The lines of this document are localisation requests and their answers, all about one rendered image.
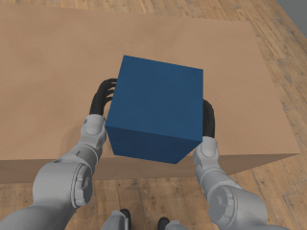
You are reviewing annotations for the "right robot forearm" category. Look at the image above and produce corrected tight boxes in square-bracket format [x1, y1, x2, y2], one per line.
[192, 136, 268, 219]

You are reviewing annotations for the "robot left shin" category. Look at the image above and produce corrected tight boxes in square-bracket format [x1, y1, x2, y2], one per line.
[110, 210, 125, 217]

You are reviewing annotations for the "left robot forearm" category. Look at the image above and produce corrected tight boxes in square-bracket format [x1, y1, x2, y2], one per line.
[33, 114, 106, 200]

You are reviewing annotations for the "robot right shin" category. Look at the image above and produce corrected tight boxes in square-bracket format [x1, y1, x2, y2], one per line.
[164, 220, 179, 230]

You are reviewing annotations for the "left robot upper arm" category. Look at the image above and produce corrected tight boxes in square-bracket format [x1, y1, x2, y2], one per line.
[0, 162, 93, 230]

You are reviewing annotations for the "robot shin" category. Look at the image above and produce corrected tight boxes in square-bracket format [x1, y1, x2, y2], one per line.
[110, 210, 125, 217]
[164, 220, 179, 230]

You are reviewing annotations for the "carton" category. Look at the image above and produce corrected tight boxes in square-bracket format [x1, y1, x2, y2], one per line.
[105, 55, 203, 165]

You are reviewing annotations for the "left robot hand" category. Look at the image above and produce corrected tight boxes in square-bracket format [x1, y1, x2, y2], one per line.
[89, 78, 117, 116]

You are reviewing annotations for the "right robot upper arm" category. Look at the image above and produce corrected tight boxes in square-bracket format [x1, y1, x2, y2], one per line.
[207, 185, 290, 230]

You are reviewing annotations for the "pedestal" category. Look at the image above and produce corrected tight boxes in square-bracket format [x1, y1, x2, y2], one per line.
[0, 3, 301, 184]

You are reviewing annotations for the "right robot hand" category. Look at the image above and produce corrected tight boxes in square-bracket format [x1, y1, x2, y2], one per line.
[202, 99, 215, 138]

